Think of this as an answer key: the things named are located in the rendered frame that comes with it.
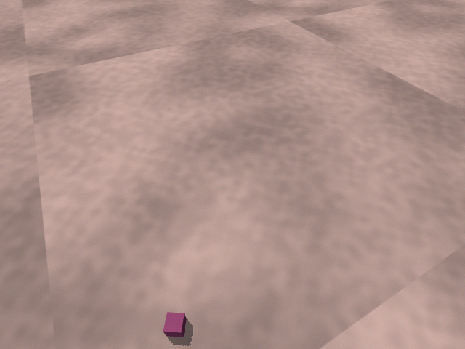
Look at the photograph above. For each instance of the cube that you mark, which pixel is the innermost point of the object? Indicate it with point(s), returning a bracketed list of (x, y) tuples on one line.
[(175, 324)]

